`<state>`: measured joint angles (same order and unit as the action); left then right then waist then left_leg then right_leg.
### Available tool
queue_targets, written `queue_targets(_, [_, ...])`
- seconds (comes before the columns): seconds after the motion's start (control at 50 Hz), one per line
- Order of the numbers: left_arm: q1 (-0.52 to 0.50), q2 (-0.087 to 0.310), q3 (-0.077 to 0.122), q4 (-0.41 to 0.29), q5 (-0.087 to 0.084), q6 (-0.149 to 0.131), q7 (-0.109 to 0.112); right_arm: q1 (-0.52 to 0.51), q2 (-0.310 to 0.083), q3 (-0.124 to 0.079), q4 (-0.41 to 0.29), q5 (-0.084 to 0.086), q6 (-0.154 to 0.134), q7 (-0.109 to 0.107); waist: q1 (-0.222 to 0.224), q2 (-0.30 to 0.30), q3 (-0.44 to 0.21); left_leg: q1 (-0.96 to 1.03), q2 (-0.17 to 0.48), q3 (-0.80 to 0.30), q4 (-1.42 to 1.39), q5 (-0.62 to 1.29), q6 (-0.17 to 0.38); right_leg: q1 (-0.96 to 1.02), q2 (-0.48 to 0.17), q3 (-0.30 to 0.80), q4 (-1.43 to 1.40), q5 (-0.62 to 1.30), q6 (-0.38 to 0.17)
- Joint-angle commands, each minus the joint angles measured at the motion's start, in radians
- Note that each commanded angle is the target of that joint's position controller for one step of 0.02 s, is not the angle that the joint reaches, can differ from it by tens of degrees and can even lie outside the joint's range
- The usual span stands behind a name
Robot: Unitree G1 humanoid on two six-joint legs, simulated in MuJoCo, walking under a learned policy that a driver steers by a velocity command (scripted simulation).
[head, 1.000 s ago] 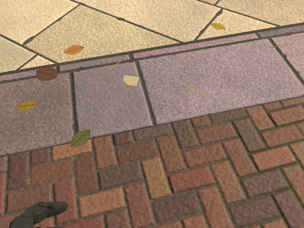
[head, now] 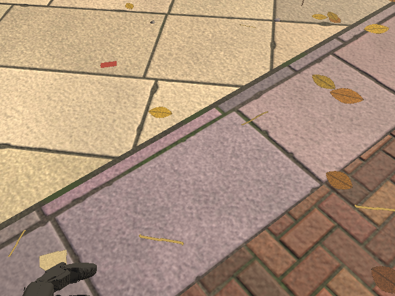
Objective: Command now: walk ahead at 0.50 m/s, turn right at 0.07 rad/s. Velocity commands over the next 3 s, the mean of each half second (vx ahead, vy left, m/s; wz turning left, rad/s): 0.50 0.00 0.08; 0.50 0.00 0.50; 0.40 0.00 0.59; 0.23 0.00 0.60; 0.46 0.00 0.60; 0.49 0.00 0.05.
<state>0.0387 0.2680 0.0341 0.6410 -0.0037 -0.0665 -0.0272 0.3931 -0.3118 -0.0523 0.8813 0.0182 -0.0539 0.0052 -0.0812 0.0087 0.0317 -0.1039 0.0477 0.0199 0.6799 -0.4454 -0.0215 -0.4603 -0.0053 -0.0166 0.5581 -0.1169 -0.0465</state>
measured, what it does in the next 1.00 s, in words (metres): walks ahead, turning left: left foot, then right foot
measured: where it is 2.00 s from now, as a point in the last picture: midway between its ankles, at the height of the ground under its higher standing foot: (136, 184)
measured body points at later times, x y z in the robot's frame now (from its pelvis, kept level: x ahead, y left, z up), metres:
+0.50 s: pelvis +0.28 +0.03 -0.01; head +0.31 +0.03 +0.44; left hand +0.26 +0.32 -0.14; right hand +0.52 -0.19 -0.09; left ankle +0.40 +0.13 -0.73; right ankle +0.10 -0.10 -0.72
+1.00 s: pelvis +0.57 +0.04 +0.00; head +0.59 +0.05 +0.45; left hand +0.71 +0.35 -0.06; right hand +0.70 -0.23 -0.12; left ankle +0.40 +0.12 -0.71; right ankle +0.71 -0.03 -0.73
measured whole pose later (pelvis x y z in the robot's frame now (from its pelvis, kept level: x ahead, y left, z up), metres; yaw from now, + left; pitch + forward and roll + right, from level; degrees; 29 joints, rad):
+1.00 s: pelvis +0.57 +0.04 +0.00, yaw +21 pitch +2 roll +0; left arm 0.03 0.27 0.04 0.69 0.01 -0.13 -0.01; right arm 0.40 -0.32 -0.08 0.75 0.02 -0.02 -0.02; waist -0.08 0.02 0.00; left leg -0.13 -0.09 -0.23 0.65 -0.49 0.05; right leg -0.44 0.03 0.05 0.49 -0.09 -0.01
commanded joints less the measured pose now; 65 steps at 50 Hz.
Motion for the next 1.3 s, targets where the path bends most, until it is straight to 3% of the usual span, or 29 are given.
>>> queue_targets(0.02, [0.357, 0.208, 0.067, 0.038, -0.009, 0.003, 0.010, -0.041, -0.132, -0.015, -0.121, 0.017, -0.052, 0.005, 0.190, -0.190, -0.246, -0.690, -0.004, -0.100, 0.587, -0.086, 0.034, 0.739, -0.354, 0.635, -0.260, -0.277, -0.242])
queue_targets(0.04, [0.299, 0.173, 0.055, 0.032, -0.008, -0.001, 0.009, -0.099, -0.132, -0.015, -0.133, 0.023, -0.057, 0.008, 0.168, -0.152, -0.155, -0.690, 0.039, -0.079, 0.560, 0.002, 0.047, 0.617, -0.307, 0.501, -0.275, -0.234, -0.212])
queue_targets(0.06, [0.241, 0.147, 0.046, 0.031, -0.001, -0.004, 0.005, -0.123, -0.120, -0.015, -0.132, 0.009, -0.055, 0.005, 0.139, -0.102, -0.091, -0.659, 0.067, -0.070, 0.503, 0.076, 0.042, 0.500, -0.266, 0.416, -0.307, -0.158, -0.196])
queue_targets(0.08, [0.201, 0.117, 0.037, 0.028, 0.008, -0.010, 0.002, -0.119, -0.112, -0.020, -0.126, -0.005, -0.045, 0.003, 0.106, -0.099, -0.058, -0.603, 0.093, -0.079, 0.455, 0.134, 0.040, 0.413, -0.230, 0.353, -0.341, -0.075, -0.179])
queue_targets(0.14, [0.176, 0.125, 0.043, 0.047, 0.006, -0.030, 0.002, -0.093, -0.069, -0.013, -0.116, -0.010, -0.018, 0.006, 0.060, -0.105, -0.043, -0.527, 0.101, -0.073, 0.389, 0.218, 0.007, 0.299, -0.211, 0.253, -0.406, 0.080, -0.204])
queue_targets(0.26, [0.255, 0.165, 0.051, 0.117, -0.002, -0.031, 0.022, -0.301, -0.026, 0.004, -0.172, -0.014, -0.023, 0.014, 0.116, -0.057, 0.016, -0.533, 0.067, -0.047, 0.021, 0.521, -0.005, 0.308, -0.169, 0.115, -0.439, 0.150, -0.167])
queue_targets(0.36, [0.332, 0.186, 0.058, 0.183, -0.005, -0.019, 0.028, -0.417, -0.033, 0.011, -0.217, 0.004, -0.027, 0.042, 0.159, -0.046, 0.049, -0.557, 0.036, -0.046, -0.110, 0.543, 0.041, 0.461, -0.231, 0.059, -0.417, 0.137, -0.143])
queue_targets(0.44, [0.321, 0.204, 0.067, 0.202, -0.004, 0.005, 0.039, -0.395, -0.062, 0.000, -0.240, -0.002, -0.025, 0.061, 0.122, -0.071, 0.007, -0.491, -0.022, 0.000, -0.134, 0.366, 0.104, 0.586, -0.256, 0.006, -0.272, 0.482, -0.096])
queue_targets(0.48, [0.298, 0.205, 0.064, 0.189, 0.002, 0.022, 0.052, -0.178, -0.128, -0.041, -0.188, -0.006, -0.020, 0.052, 0.010, -0.065, -0.137, -0.176, -0.102, 0.058, -0.164, 0.372, 0.151, 0.536, -0.196, -0.071, 0.031, 0.764, -0.046])
queue_targets(0.5, [0.317, 0.183, 0.050, 0.160, 0.022, 0.019, 0.062, -0.019, -0.203, -0.067, -0.163, -0.004, -0.013, 0.039, -0.042, 0.031, -0.252, 0.135, 0.037, -0.158, -0.140, 0.431, 0.211, 0.301, -0.155, -0.096, 0.329, 0.509, -0.007])
queue_targets(0.52, [0.435, 0.050, 0.007, 0.142, 0.037, -0.007, 0.040, 0.007, -0.270, -0.080, -0.157, 0.007, -0.013, 0.041, 0.039, 0.275, -0.357, 0.474, 0.258, -0.696, -0.250, 0.208, 0.399, -0.135, 0.060, -0.037, 0.666, -0.320, 0.061])
queue_targets(0.54, [0.356, 0.140, 0.024, 0.147, 0.008, -0.041, 0.025, 0.025, -0.173, -0.055, -0.165, 0.012, -0.012, 0.038, -0.019, 0.181, -0.386, 0.515, 0.272, -0.809, -0.356, 0.078, 0.389, -0.257, 0.041, 0.127, 0.777, -0.433, 0.049])
queue_targets(0.56, [0.254, 0.183, 0.035, 0.107, -0.026, -0.063, 0.015, -0.024, -0.150, -0.048, -0.174, 0.002, -0.014, 0.033, -0.026, 0.137, -0.245, 0.409, 0.244, -0.677, -0.379, 0.126, 0.348, -0.323, -0.005, 0.132, 0.775, -0.354, 0.031])
queue_targets(0.58, [0.194, 0.169, 0.029, 0.089, -0.022, -0.076, 0.019, -0.075, -0.144, -0.047, -0.188, -0.005, -0.017, 0.028, -0.004, 0.030, -0.168, 0.276, 0.208, -0.580, -0.389, 0.223, 0.327, -0.306, -0.043, 0.121, 0.715, -0.281, 0.023])
queue_targets(0.6, [0.164, 0.163, 0.034, 0.085, 0.001, -0.078, 0.027, -0.122, -0.122, -0.040, -0.200, -0.011, -0.017, 0.027, 0.028, -0.030, -0.098, 0.148, 0.174, -0.498, -0.409, 0.345, 0.312, -0.266, -0.069, 0.111, 0.632, -0.236, 0.028])
queue_targets(0.62, [0.184, 0.164, 0.038, 0.079, 0.010, -0.071, 0.029, -0.147, -0.116, -0.037, -0.214, -0.024, -0.019, 0.022, 0.066, 0.017, -0.098, 0.067, 0.162, -0.469, -0.423, 0.443, 0.323, -0.198, -0.085, 0.122, 0.596, -0.212, 0.037])
queue_targets(0.68, [0.200, 0.132, 0.036, 0.075, 0.020, -0.044, 0.032, -0.155, -0.110, -0.038, -0.224, -0.011, -0.018, 0.011, 0.097, 0.031, -0.069, -0.057, 0.125, -0.386, -0.467, 0.512, 0.328, -0.147, -0.091, 0.101, 0.463, -0.195, 0.080])
queue_targets(0.8, [-0.020, 0.079, 0.015, 0.012, 0.014, -0.045, 0.023, -0.071, -0.154, -0.056, -0.202, 0.002, -0.002, -0.019, 0.023, 0.057, -0.024, -0.191, 0.034, -0.281, -0.465, 0.419, 0.241, -0.026, -0.013, 0.071, 0.048, 0.198, 0.119])
queue_targets(0.9, [-0.068, 0.133, 0.034, -0.013, -0.004, -0.060, 0.010, -0.019, -0.143, -0.058, -0.183, 0.010, 0.014, -0.026, 0.026, 0.089, -0.029, -0.068, 0.082, -0.412, -0.357, 0.330, 0.208, 0.029, 0.005, 0.121, -0.077, 0.137, 0.091])
queue_targets(0.94, [0.009, 0.156, 0.049, 0.006, -0.005, -0.068, 0.012, -0.039, -0.133, -0.058, -0.190, 0.006, 0.021, -0.027, 0.075, 0.115, -0.046, -0.053, 0.077, -0.443, -0.279, 0.359, 0.185, 0.134, 0.004, 0.105, -0.119, 0.071, 0.053])
queue_targets(0.96, [0.099, 0.183, 0.063, 0.025, 0.003, -0.072, 0.018, -0.044, -0.100, -0.046, -0.198, 0.001, 0.020, -0.024, 0.121, 0.104, -0.106, -0.082, 0.031, -0.413, -0.171, 0.385, 0.157, 0.285, -0.027, 0.112, -0.141, 0.056, 0.019])
queue_targets(0.98, [0.243, 0.235, 0.078, 0.039, 0.018, -0.074, 0.027, -0.037, -0.038, -0.023, -0.216, -0.013, 0.017, -0.020, 0.178, 0.001, -0.240, -0.194, -0.033, -0.328, 0.097, 0.258, 0.121, 0.529, -0.191, 0.263, -0.124, -0.014, -0.044])
queue_targets(1.0, [0.325, 0.311, 0.099, 0.075, 0.023, -0.055, 0.024, 0.097, 0.015, -0.004, -0.249, 0.015, 0.007, -0.019, 0.121, -0.322, -0.351, -0.538, -0.160, -0.189, 0.404, -0.141, 0.059, 0.818, -0.402, 0.708, -0.202, -0.237, -0.205])
queue_targets(1.02, [0.307, 0.221, 0.081, 0.067, 0.000, -0.050, 0.017, 0.091, -0.088, -0.021, -0.225, 0.024, 0.006, -0.023, 0.140, -0.244, -0.287, -0.665, -0.074, -0.204, 0.544, -0.134, 0.046, 0.779, -0.415, 0.797, -0.252, -0.445, -0.198])
queue_targets(1.04, [0.265, 0.159, 0.064, 0.055, -0.001, -0.046, 0.020, -0.011, -0.144, -0.039, -0.231, 0.018, 0.012, -0.024, 0.165, -0.151, -0.164, -0.693, -0.042, -0.192, 0.581, -0.039, 0.039, 0.667, -0.366, 0.639, -0.265, -0.407, -0.152])
queue_targets(1.08, [0.187, 0.117, 0.048, 0.059, 0.012, -0.038, 0.021, -0.093, -0.126, -0.043, -0.251, -0.001, 0.018, -0.022, 0.136, -0.089, -0.049, -0.647, 0.014, -0.160, 0.528, 0.083, 0.025, 0.478, -0.286, 0.416, -0.300, -0.157, -0.120])
queue_targets(1.14, [0.172, 0.105, 0.045, 0.081, 0.013, -0.046, 0.023, -0.093, -0.067, -0.038, -0.266, 0.012, 0.032, -0.007, 0.103, -0.128, -0.022, -0.582, 0.056, -0.127, 0.472, 0.142, 0.020, 0.373, -0.239, 0.247, -0.367, -0.027, -0.119])
queue_targets(1.22, [0.182, 0.150, 0.061, 0.111, 0.010, -0.050, 0.025, -0.160, -0.041, -0.030, -0.303, 0.006, 0.038, 0.000, 0.106, -0.084, -0.002, -0.635, 0.073, -0.121, 0.334, 0.266, 0.002, 0.384, -0.256, 0.122, -0.409, 0.116, -0.146])
queue_targets(1.3, [0.164, 0.177, 0.064, 0.127, 0.006, -0.031, 0.035, -0.261, -0.019, -0.019, -0.331, -0.005, 0.023, 0.023, 0.128, -0.068, 0.029, -0.537, 0.040, -0.038, 0.081, 0.457, 0.010, 0.364, -0.207, -0.062, -0.367, 0.388, -0.108])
